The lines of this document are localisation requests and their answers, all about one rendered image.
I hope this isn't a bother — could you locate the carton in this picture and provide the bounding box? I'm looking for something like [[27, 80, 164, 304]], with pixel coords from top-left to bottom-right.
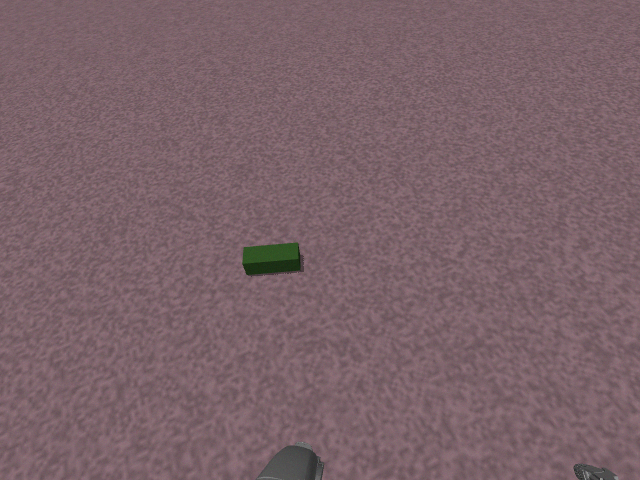
[[242, 242, 301, 275]]

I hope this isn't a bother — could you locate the right robot hand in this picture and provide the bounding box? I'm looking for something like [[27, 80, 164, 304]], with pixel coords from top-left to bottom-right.
[[573, 464, 619, 480]]

